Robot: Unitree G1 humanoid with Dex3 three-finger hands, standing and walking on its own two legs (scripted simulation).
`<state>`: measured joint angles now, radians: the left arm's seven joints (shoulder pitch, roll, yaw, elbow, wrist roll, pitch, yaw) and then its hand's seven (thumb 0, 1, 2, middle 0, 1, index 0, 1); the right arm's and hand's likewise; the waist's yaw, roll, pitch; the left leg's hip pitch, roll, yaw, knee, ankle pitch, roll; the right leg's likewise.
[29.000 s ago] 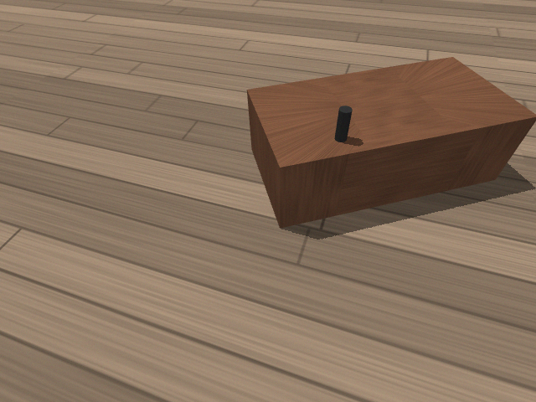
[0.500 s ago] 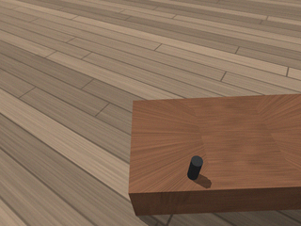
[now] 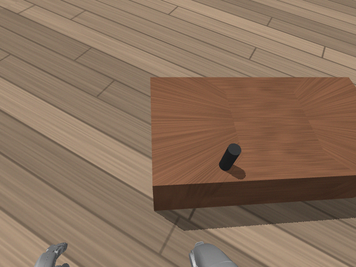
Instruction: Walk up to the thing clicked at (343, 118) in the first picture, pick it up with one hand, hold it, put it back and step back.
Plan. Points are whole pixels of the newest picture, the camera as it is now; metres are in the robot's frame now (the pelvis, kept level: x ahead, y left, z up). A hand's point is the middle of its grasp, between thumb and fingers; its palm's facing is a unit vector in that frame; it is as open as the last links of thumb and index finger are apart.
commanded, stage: step back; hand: right
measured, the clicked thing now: (229, 157) +0.51 -0.22 -0.31
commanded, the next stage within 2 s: none
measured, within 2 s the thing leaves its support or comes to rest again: neither
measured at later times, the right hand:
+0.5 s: hand out of the picture +0.01 -0.28 -0.15, palm faces +0.03 +0.93 -0.38, open 7.4 cm
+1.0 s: hand out of the picture -0.10 -0.29 -0.12, palm faces +0.01 +0.88 -0.47, open 7.4 cm
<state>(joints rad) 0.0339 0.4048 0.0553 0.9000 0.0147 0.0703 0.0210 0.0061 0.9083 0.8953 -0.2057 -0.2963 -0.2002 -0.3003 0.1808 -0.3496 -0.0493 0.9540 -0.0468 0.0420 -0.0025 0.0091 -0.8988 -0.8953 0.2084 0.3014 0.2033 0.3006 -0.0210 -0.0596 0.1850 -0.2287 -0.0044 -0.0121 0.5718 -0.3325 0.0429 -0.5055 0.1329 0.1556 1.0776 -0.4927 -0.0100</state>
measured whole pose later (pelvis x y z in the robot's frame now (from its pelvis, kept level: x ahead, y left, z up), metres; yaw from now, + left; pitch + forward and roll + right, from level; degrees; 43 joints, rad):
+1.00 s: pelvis -0.21 -0.01 +0.00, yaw -6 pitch -1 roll -1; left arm 0.20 0.43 0.10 0.81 0.03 0.08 0.00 0.01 0.91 0.90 -0.21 -0.30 -0.20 -0.30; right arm 0.13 -0.37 -0.05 0.79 -0.03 0.01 -0.02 0.01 -0.89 -0.90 0.21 0.30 0.21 0.30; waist 0.04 -0.06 0.19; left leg -0.34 0.06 0.00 0.58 -0.22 0.00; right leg -0.38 0.07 0.17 1.07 -0.49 0.04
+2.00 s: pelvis -0.52 -0.10 -0.01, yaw -2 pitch -2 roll +2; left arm 0.24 0.36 0.05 0.91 0.04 0.02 0.02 0.01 0.90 0.89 -0.21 -0.30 -0.21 -0.30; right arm 0.12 -0.42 -0.05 0.84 -0.01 0.09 0.00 0.01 -0.90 -0.90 0.21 0.30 0.20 0.30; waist 0.04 0.04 0.12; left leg -0.53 -0.10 -0.17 1.16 -0.47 -0.01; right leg -0.28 -0.02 0.03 0.64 -0.33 -0.01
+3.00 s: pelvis -0.53 -0.06 +0.00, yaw +2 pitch -2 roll +0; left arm 0.14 0.38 0.02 1.02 0.01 -0.03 0.00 0.01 0.91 0.90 -0.21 -0.30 -0.20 -0.30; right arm 0.07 -0.32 -0.02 1.03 -0.02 0.00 0.01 0.01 -0.90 -0.90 0.21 0.30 0.20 0.30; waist 0.02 0.00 0.06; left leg -0.26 0.04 0.02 0.58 -0.30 -0.02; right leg -0.20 -0.02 0.01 0.56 -0.33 0.02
